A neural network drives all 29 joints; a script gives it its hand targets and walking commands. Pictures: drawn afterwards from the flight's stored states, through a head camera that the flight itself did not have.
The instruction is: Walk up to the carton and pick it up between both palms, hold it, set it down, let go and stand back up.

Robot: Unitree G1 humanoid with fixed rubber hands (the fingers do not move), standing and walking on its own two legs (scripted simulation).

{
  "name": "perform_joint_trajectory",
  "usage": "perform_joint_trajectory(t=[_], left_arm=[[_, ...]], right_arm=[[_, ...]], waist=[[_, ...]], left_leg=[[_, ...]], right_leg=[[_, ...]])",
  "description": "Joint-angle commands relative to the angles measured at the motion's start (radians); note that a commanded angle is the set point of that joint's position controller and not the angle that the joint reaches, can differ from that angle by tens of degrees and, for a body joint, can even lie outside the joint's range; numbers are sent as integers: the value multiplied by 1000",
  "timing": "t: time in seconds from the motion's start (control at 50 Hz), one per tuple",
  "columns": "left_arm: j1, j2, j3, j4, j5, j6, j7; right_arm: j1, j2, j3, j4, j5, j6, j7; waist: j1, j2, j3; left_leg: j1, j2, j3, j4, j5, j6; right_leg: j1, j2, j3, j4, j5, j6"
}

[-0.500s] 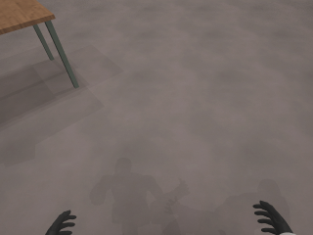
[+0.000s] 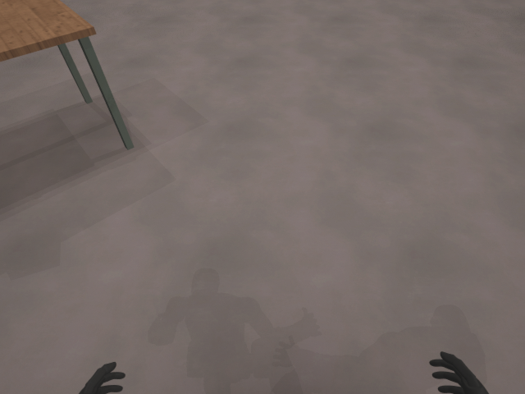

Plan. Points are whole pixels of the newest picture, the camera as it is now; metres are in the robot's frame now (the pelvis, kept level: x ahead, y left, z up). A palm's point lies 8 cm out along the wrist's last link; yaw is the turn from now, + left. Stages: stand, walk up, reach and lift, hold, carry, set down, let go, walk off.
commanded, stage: walk up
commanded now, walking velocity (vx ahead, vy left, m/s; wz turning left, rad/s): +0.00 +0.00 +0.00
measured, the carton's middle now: out of the picture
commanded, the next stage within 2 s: none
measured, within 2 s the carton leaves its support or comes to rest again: neither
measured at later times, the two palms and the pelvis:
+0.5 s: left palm out of the picture +0.01 +0.46 -0.05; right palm (414, 338) +0.21 -0.22 -0.06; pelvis +0.03 +0.09 +0.01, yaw +12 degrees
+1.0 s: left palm out of the picture +0.10 +0.53 -0.06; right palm (300, 244) +0.40 -0.05 -0.07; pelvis +0.17 +0.19 +0.01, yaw +25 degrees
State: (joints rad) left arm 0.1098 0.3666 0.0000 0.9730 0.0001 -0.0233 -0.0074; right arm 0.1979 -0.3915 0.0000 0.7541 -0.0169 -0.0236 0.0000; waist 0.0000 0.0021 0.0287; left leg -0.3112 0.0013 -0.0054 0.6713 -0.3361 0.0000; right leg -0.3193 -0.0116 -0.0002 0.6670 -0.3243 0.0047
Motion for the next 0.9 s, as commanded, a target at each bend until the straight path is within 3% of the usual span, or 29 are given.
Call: perform_joint_trajectory(t=[0.0, 0.14, 0.16, 0.18, 0.2, 0.22, 0.26, 0.3, 0.36, 0.38, 0.4, 0.42, 0.46, 0.48, 0.5, 0.52, 0.54, 0.56, 0.58, 0.6, 0.62, 0.66, 0.72, 0.74, 0.76, 0.8, 0.82, 0.86, 0.88], left_arm=[[-43, 182, 44, -35, 16, -19, 11], [-57, 198, 49, -11, 19, -11, 4], [39, 371, 125, -73, 20, -47, 9], [155, 410, 149, -48, 40, -66, 14], [169, 464, 177, -45, 55, -81, 30], [83, 450, 173, -77, 52, -90, 40], [54, 404, 163, -115, 42, -100, 47], [71, 432, 160, -105, 43, -99, 42], [166, 406, 164, -86, 39, -86, 26], [176, 405, 164, -91, 40, -86, 25], [168, 417, 167, -104, 40, -77, 21], [96, 435, 172, -115, 43, -73, 16], [69, 414, 164, -135, 41, -61, 8], [78, 397, 152, -134, 39, -55, 5], [112, 325, 121, -155, 34, -52, -1], [137, 239, 91, -182, 14, -51, -6], [72, 231, 66, -210, 10, -58, -3], [-24, 295, 60, -239, 3, -68, -3], [-6, 325, 72, -224, 1, -76, 0], [43, 357, 81, -188, 3, -82, -1], [86, 343, 81, -162, -1, -85, 0], [98, 312, 83, -174, 0, -89, 0], [70, 289, 82, -204, 2, -93, 6], [61, 302, 84, -197, 8, -93, 8], [48, 286, 90, -208, 3, -100, 11], [39, 279, 83, -211, 2, -114, 17], [89, 271, 81, -194, 4, -117, 21], [265, 283, 91, -143, 8, -130, 37], [398, 339, 122, -101, 19, -138, 44]], right_arm=[[-51, -162, -46, 36, -6, -31, -8], [-49, -177, -50, 68, 0, -30, -6], [-72, -278, -128, -61, -54, 10, 54], [-151, -247, -122, -97, -52, 31, 84], [-181, -208, -118, -123, -67, 39, 98], [-169, -230, -126, -119, -74, 46, 112], [-121, -253, -141, -80, -52, 39, 133], [-97, -236, -146, -78, -32, 44, 158], [-148, -199, -125, -76, -12, 48, 171], [-155, -194, -120, -73, -5, 52, 172], [-189, -218, -121, -72, -4, 50, 170], [-141, -225, -124, -66, 7, 49, 168], [-42, -242, -121, -28, 5, 35, 163], [45, -244, -133, 7, -1, 24, 149], [206, -302, -157, 57, -10, 11, 128], [237, -404, -189, 59, -18, 4, 103], [197, -453, -202, 50, -7, 0, 80], [112, -484, -197, 41, 9, 4, 84], [77, -460, -193, 14, 16, 6, 87], [46, -385, -179, 13, 19, 5, 85], [42, -346, -158, 10, 19, 3, 86], [89, -308, -152, -7, 16, -6, 86], [64, -291, -136, -46, 3, -3, 94], [54, -281, -135, -45, 1, -1, 97], [36, -275, -133, -49, 5, 0, 101], [14, -281, -125, -66, 2, 4, 105], [-6, -289, -128, -75, -1, 5, 106], [-48, -242, -111, -100, 17, 5, 101], [-71, -198, -100, -125, 20, -2, 95]], waist=[[7, 47, -75], [11, 14, -64], [32, 38, -64], [100, -28, -12], [114, -231, -23], [76, -139, 7], [33, -11, 0], [15, -98, -17], [83, -233, -1], [82, -230, 13], [76, -235, 17], [34, -243, 1], [-18, -242, -41], [-51, -162, -92], [-120, 69, -199], [-141, 305, -133], [-133, 293, -57], [-146, 216, -39], [-111, 193, -41], [-61, 73, -4], [-50, 132, -26], [-43, 168, -36], [-67, 213, -65], [-58, 179, -66], [-65, 195, -33], [-62, 206, -64], [-23, 145, -61], [70, 122, -179], [137, -21, -260]], left_leg=[[75, 112, -106, -203, 188, 57], [67, 105, -111, -225, 214, 49], [-200, 51, -248, -187, -136, 103], [-472, 14, -167, -104, -254, 60], [-577, -4, -69, 240, -153, 38], [-566, 101, -102, 345, -101, 12], [-476, 123, -91, 350, -67, -14], [-391, 122, -68, 308, -34, -22], [-379, 86, -2, 150, 42, -15], [-372, 86, -1, 156, 57, -19], [-316, 86, 19, 115, 51, -22], [-227, 98, 36, 58, 12, -17], [-88, 56, 93, -64, -43, 0], [62, 0, 146, -172, 27, 7], [347, -32, 66, -261, 24, 53], [456, 145, -333, -374, -159, 111], [381, 234, -552, -437, -130, 120], [264, 267, -630, -495, -213, 175], [249, 268, -621, -494, -208, 233], [239, 215, -484, -438, -20, 197], [267, 166, -401, -395, 138, 164], [265, 144, -342, -362, 343, 170], [274, 137, -347, -361, 225, 227], [268, 138, -393, -365, 176, 234], [266, 148, -379, -356, 214, 259], [248, 134, -391, -292, 345, 242], [224, 131, -377, -252, 413, 228], [45, 39, -223, -35, 473, 138], [-114, -39, -176, 171, 374, 89]], right_leg=[[86, -90, 85, -162, 140, -63], [91, -90, 81, -184, 146, -59], [211, -117, 121, -201, -220, -99], [414, -211, 213, -322, -396, -149], [451, -466, 487, -500, -522, -234], [359, -557, 489, -508, -399, -277], [260, -489, 373, -501, -292, -239], [253, -413, 171, -472, -207, -199], [332, -328, -10, -452, -64, -164], [305, -324, -27, -450, -39, -166], [264, -330, -65, -453, -55, -163], [241, -326, -108, -435, -79, -152], [227, -295, -184, -287, 71, -143], [159, -256, -253, -122, 34, -117], [17, -167, -294, 246, 139, -84], [-315, -109, -203, 481, -210, -41], [-459, -89, -105, 576, -258, -37], [-473, -93, -23, 525, -164, -60], [-406, -114, -7, 458, -128, -59], [-355, -126, -22, 393, -48, -48], [-339, -111, -32, 333, -28, -28], [-270, -83, -42, 246, -45, -27], [-276, -41, -85, 129, -67, -8], [-263, -34, -84, 122, -74, -14], [-272, -19, -98, 62, -85, -13], [-172, 11, -91, -20, -53, -16], [-103, 17, -86, -111, 30, -27], [299, -23, -58, -304, 263, -45], [551, -141, 68, -345, 300, -87]])
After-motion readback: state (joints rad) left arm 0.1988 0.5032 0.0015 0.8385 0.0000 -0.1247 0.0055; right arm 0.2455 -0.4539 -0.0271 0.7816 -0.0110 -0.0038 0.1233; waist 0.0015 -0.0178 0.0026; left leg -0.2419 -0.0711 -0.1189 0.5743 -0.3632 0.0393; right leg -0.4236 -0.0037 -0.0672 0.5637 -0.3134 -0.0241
